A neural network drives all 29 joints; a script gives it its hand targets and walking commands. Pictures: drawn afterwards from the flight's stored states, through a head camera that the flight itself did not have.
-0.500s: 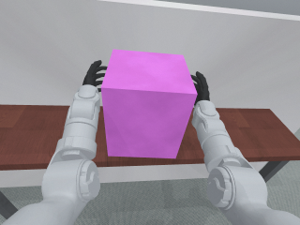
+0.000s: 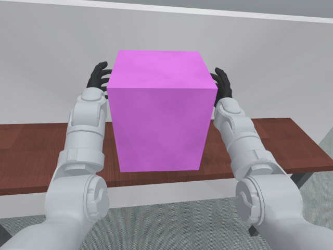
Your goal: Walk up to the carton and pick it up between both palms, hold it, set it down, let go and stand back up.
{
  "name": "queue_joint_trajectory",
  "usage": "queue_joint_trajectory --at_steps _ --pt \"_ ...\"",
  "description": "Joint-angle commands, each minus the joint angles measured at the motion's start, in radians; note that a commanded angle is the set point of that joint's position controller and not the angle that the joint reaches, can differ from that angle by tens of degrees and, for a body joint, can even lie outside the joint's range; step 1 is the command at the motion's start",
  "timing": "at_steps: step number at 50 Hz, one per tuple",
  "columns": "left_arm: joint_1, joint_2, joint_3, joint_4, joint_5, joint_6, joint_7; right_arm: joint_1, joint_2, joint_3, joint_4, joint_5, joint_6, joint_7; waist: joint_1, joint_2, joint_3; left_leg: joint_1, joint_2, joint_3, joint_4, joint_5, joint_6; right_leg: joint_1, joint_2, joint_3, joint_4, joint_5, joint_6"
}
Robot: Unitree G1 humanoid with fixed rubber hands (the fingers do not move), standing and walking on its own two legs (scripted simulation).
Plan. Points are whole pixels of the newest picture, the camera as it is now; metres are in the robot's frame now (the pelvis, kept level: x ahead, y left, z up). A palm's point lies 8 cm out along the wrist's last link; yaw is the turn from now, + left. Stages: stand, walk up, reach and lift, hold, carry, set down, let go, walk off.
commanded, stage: reach and lift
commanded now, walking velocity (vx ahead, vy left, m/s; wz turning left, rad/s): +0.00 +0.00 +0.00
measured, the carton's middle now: (159, 111) +0.42 +0.01 +0.17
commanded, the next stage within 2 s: hold in 1.32 s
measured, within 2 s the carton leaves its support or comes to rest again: neither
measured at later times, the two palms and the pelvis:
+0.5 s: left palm (96, 84) +0.40 +0.16 +0.25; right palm (230, 86) +0.39 -0.14 +0.27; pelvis +0.00 +0.00 +0.00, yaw +0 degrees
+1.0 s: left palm (95, 77) +0.40 +0.16 +0.27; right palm (232, 77) +0.39 -0.14 +0.29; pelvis +0.02 +0.00 +0.00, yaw +0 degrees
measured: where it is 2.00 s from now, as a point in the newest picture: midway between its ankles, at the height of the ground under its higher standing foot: outside the picture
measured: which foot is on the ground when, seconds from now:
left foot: down 0.00-1.00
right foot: down 0.00-1.00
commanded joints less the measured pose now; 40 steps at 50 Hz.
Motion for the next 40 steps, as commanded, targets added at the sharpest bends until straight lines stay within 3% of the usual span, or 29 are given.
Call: queue_joint_trajectory --at_steps 1,19,23,28,40 --pt "-0.799 -0.626 -0.353 -0.179 -0.146 -0.047 -0.131 -0.851 0.538 0.252 -0.27 0.09 -0.028 0.095 -0.014 0.115 -0.442 0.244 -0.044 -0.054 0.01 0.212 -0.015 -0.04 0.039 0.041 -0.041 0.15 0.062" --pt "-0.846 -0.644 -0.44 -0.34 -0.274 0.087 -0.094 -0.865 0.551 0.411 -0.423 0.351 0.207 0.049 -0.033 0.132 -0.485 0.169 -0.045 -0.083 0.032 0.159 -0.036 -0.097 0.066 0.077 -0.041 0.115 0.07" --pt "-0.891 -0.636 -0.424 -0.343 -0.278 0.099 -0.098 -0.879 0.558 0.401 -0.411 0.368 0.244 0.05 -0.021 0.135 -0.476 0.147 -0.044 -0.087 0.023 0.119 -0.038 -0.119 0.068 0.079 -0.043 0.084 0.071" --pt "-0.91 -0.626 -0.413 -0.359 -0.281 0.112 -0.099 -0.882 0.561 0.413 -0.414 0.404 0.276 0.043 -0.017 0.134 -0.5 0.16 -0.047 -0.092 0.042 0.171 -0.048 -0.104 0.077 0.084 -0.034 0.145 0.075" --pt "-0.908 -0.602 -0.403 -0.394 -0.278 0.147 -0.119 -0.877 0.55 0.431 -0.459 0.454 0.334 0.015 -0.032 0.126 -0.492 0.164 -0.055 -0.096 0.06 0.234 -0.064 -0.064 0.082 0.089 -0.025 0.237 0.084"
